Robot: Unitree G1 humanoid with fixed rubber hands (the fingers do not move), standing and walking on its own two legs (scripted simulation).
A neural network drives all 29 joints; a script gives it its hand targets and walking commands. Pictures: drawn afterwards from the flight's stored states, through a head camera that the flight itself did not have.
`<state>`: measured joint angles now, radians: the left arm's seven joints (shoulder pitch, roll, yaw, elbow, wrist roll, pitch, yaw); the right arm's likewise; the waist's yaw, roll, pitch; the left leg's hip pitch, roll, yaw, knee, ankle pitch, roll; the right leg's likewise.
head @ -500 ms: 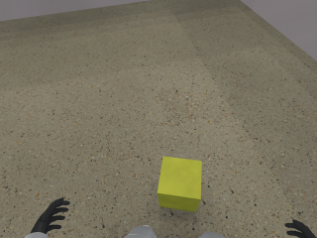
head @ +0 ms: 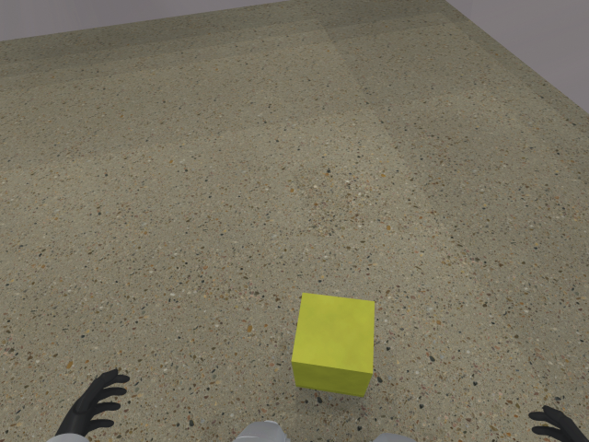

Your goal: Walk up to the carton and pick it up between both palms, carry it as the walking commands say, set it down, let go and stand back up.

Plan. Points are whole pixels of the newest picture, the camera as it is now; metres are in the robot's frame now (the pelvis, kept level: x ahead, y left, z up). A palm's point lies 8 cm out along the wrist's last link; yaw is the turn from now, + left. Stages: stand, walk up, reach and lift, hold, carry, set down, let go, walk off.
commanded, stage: walk up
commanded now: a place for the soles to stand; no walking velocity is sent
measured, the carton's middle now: (333, 345) +0.45 -0.03 -0.61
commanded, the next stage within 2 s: reach and lift in 0.02 s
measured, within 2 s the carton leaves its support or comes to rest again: neither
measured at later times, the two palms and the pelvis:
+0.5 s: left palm (161, 341) +0.26 +0.27 -0.09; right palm (533, 389) +0.21 -0.29 -0.09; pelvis +0.00 +0.00 +0.00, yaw -1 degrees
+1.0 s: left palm (205, 288) +0.38 +0.23 -0.13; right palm (478, 323) +0.33 -0.26 -0.14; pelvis -0.04 +0.01 -0.03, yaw -2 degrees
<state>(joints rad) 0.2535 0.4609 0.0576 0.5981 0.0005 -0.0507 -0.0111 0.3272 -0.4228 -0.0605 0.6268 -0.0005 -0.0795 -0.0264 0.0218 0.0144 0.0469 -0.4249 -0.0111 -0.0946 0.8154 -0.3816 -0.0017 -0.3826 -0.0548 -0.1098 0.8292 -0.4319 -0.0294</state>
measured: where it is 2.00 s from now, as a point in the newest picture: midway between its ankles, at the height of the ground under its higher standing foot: outside the picture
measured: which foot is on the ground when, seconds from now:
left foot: down 0.00-1.00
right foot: down 0.00-1.00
